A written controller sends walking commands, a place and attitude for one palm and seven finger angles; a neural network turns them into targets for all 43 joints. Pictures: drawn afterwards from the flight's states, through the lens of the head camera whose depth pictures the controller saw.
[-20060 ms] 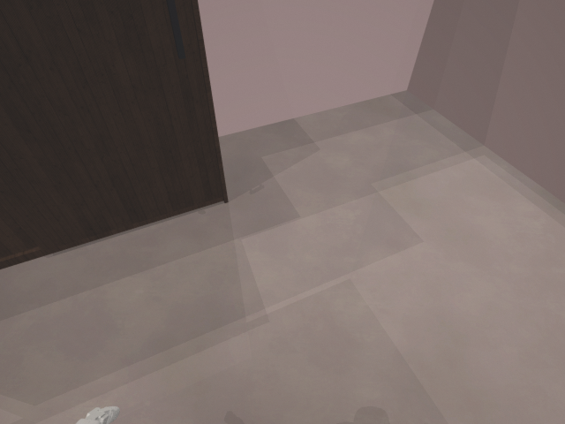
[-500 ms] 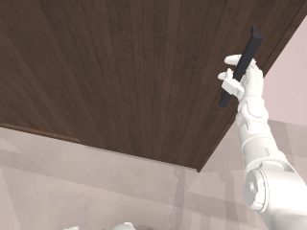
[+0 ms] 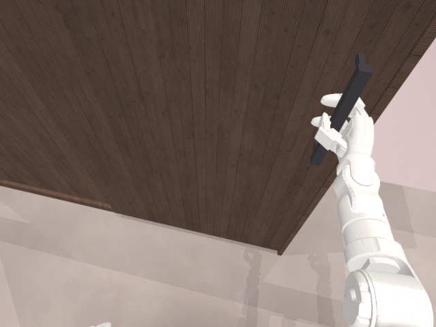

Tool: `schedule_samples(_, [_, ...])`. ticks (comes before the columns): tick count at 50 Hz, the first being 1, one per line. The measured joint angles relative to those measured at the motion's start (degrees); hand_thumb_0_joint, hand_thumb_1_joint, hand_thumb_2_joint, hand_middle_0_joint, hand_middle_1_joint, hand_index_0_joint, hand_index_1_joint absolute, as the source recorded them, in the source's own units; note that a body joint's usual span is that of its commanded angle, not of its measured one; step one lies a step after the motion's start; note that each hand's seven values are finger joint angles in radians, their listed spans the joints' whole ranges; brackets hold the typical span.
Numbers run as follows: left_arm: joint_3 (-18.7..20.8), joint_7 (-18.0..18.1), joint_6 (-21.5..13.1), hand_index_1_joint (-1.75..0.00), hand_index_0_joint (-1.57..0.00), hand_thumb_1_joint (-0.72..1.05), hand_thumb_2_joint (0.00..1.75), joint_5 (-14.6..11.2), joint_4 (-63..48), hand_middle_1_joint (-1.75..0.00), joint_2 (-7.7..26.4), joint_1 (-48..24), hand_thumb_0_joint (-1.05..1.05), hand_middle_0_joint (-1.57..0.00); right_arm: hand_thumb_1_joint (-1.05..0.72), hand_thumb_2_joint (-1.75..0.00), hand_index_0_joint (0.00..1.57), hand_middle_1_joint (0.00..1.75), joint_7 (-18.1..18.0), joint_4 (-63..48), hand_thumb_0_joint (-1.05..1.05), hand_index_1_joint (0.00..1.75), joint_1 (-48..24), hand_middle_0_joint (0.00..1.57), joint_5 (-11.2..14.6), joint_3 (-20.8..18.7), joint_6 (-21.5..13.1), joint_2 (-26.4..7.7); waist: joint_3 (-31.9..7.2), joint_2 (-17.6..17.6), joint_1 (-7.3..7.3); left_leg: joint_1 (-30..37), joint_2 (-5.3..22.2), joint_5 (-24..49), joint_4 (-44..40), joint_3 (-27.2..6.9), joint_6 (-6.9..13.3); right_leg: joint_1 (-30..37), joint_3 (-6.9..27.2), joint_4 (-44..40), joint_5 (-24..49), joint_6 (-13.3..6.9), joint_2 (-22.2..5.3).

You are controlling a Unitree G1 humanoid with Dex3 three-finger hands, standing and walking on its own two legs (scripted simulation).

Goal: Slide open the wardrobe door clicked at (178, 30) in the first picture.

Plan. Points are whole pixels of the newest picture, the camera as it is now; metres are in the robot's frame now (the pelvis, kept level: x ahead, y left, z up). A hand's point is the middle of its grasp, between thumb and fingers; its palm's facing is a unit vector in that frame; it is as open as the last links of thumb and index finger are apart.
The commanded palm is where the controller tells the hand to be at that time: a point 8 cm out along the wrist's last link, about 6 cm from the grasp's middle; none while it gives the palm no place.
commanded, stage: grip the handle and tug to test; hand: right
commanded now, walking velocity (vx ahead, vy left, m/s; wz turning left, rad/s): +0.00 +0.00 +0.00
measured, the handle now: (334, 116) +0.50 -0.15 +0.12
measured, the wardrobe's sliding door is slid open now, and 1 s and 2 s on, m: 0.00 0.00 0.02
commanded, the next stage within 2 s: tug the door sideways, standing still in 0.12 s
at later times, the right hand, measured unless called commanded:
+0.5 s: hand (322, 132) +0.45 -0.12 +0.13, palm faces +0.12 +0.99 +0.00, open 5.5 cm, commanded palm +0.42 -0.14 +0.13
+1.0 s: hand (319, 132) +0.45 -0.12 +0.12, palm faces +0.16 +0.99 -0.03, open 5.7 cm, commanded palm +0.42 -0.11 +0.13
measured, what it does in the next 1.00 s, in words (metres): stands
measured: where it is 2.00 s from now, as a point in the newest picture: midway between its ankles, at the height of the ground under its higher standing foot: outside the picture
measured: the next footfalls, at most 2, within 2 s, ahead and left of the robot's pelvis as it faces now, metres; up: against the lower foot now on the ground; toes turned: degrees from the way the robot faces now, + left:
none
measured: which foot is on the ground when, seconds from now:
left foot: down 0.00-1.00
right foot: down 0.00-1.00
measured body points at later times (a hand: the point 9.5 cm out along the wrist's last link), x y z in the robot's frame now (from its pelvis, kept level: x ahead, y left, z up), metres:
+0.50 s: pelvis +0.02 +0.00 +0.00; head +0.06 +0.00 +0.45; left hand +0.14 +0.23 -0.12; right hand +0.44 -0.17 +0.13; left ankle +0.01 +0.13 -0.72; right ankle -0.05 -0.12 -0.72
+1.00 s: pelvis -0.01 +0.00 +0.00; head +0.05 +0.00 +0.44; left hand +0.05 +0.24 -0.14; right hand +0.44 -0.17 +0.13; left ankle +0.01 +0.13 -0.72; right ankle -0.05 -0.12 -0.72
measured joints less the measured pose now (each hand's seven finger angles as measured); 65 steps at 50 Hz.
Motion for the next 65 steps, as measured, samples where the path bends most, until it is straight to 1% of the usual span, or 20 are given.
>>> schedule_samples(7, [0.19, -0.27, 0.03, -0.30, -0.20, 0.91, 0.90, -0.16, -1.15, -0.30, -0.40, -1.12, 0.01, -0.20, -0.79, -0.79, 0.36, 1.40, -0.41, -8.85, 0.03, 1.40, 5.79, 0.33, 0.42, 1.21, 3.73, 1.64, -0.46, -0.26, -0.89, 2.38, -0.27, -0.26, -1.74, -0.14, -0.04, 2.50, -0.16, -1.88, -0.03, 0.04, -0.12])
schedule_samples(13, [-0.16, 0.10, 0.50, -0.30, -0.20, 0.91, 0.90, -0.27, -2.08, -0.30, -0.64, -2.87, 0.01, -0.20, -0.78, -0.78, 0.35, 1.40, 0.19, -14.09, 0.03, 1.40, 9.33, 0.32, 0.43, 2.49, 5.90, 2.81, -0.42, -0.27, -1.74, 4.72, -0.27, -0.70, -3.04, 0.10, -0.14, 4.63, 0.23, -3.07, -0.03, 0.01, -0.03])
schedule_samples(16, [-0.16, 0.83, 0.84, -0.30, -0.20, 0.91, 0.90, -0.20, -1.83, -0.30, -0.60, -3.87, 0.01, -0.20, -0.76, -0.79, 0.36, 1.40, 0.02, -13.28, 0.03, 1.40, 7.71, 0.34, 0.12, 3.94, 6.54, 3.56, 0.11, -0.27, -2.33, 5.39, 0.04, -1.19, -2.89, 1.25, -0.23, 4.74, 1.45, -2.82, -0.53, 0.04, 0.15])
schedule_samples(21, [0.16, 1.10, 0.88, -0.30, -0.20, 0.91, 0.90, 0.34, -0.42, -0.30, -0.67, -5.32, 0.01, -0.20, -0.75, -0.82, 0.39, 1.40, -2.27, -9.77, 0.03, 1.40, 3.42, 0.37, -0.71, 6.33, 7.42, 5.10, 0.25, -0.09, -3.42, 4.67, 0.89, -1.43, -1.85, 2.75, -0.22, 3.16, 3.17, -1.57, -0.44, 0.04, 0.85])
schedule_samples(26, [0.00, 0.72, 0.01, -0.30, -0.20, 0.91, 0.90, 0.72, 0.44, -0.30, -1.10, -5.32, 0.01, -0.20, -0.75, -0.84, 0.38, 1.40, -4.31, -5.40, 0.03, 1.40, 0.27, 0.36, -0.58, 7.42, 6.17, 5.70, 0.04, -0.01, -3.60, 3.67, 1.50, -1.72, -0.94, 3.20, -0.45, 1.83, 3.83, -0.62, -0.50, -0.09, 1.41])
schedule_samples(34, [-0.35, -0.11, -1.53, -0.30, -0.20, 0.91, 0.90, 0.92, 2.43, -0.30, -1.76, -2.95, 0.01, -0.20, -0.77, -0.82, 0.33, 1.40, -6.50, 0.49, 0.03, 1.40, -3.85, 0.33, 0.00, 8.66, 3.62, 5.19, 0.47, -0.01, -3.22, 1.82, 2.02, -1.66, 0.85, 3.30, -0.51, -0.28, 4.13, 1.39, -0.46, -0.20, 1.86])
schedule_samples(43, [-0.07, -0.83, -3.69, -0.30, -0.20, 0.91, 0.90, 1.22, 5.29, -0.30, -1.36, 0.39, 0.01, -0.20, -0.79, -0.82, 0.28, 1.40, -8.58, 4.53, 0.02, 1.40, -7.00, 0.31, 0.79, 10.00, 1.44, 4.61, 0.97, -0.24, -2.84, 0.03, 2.29, -1.52, 2.19, 3.50, -0.46, -2.36, 4.45, 3.07, -0.38, -0.21, 2.08])
schedule_samples(51, [0.11, -0.82, -5.50, -0.30, -0.20, 0.91, 0.90, 1.26, 6.19, -0.30, -0.67, 1.06, 0.01, -0.20, -0.80, -0.82, 0.27, 1.40, -8.59, 6.79, 0.02, 1.40, -8.17, 0.31, 1.10, 10.35, -0.05, 4.00, 1.01, -0.18, -2.65, -0.62, 2.31, -1.50, 2.66, 3.57, -0.29, -2.96, 4.57, 3.36, -0.22, -0.09, 2.09])
schedule_samples(62, [0.03, -0.77, -6.86, -0.30, -0.20, 0.91, 0.90, 1.10, 5.20, -0.30, -0.32, -0.90, 0.01, -0.20, -0.79, -0.82, 0.27, 1.40, -7.70, 7.78, 0.02, 1.40, -8.70, 0.32, 1.49, 10.82, -0.90, 3.99, 0.96, -0.04, -3.24, -0.81, 2.27, -1.82, 2.99, 3.86, -0.01, -3.09, 4.91, 3.29, -0.19, 0.18, 2.03])
schedule_samples(63, [-0.02, -0.70, -6.90, -0.30, -0.20, 0.91, 0.90, 1.09, 5.13, -0.30, -0.30, -1.14, 0.01, -0.20, -0.79, -0.82, 0.27, 1.40, -7.57, 7.83, 0.02, 1.40, -8.76, 0.32, 1.41, 10.80, -0.99, 4.06, 1.00, -0.05, -3.31, -0.80, 2.30, -1.88, 3.05, 3.93, 0.01, -3.10, 4.98, 3.31, -0.20, 0.20, 2.05])
schedule_samples(65, [-0.54, 0.61, -5.33, -0.30, -0.20, 0.91, 0.90, 0.34, 5.07, -0.30, -0.20, -2.92, 0.01, -0.20, -0.78, -0.81, 0.28, 1.40, -5.72, 7.70, 0.01, 1.40, -8.57, 0.34, -0.30, 9.76, -1.21, 2.99, 2.70, -0.22, -2.99, 0.89, 2.07, -1.74, 2.37, 3.86, -0.04, -1.39, 4.88, 2.76, -0.13, 0.09, 1.87])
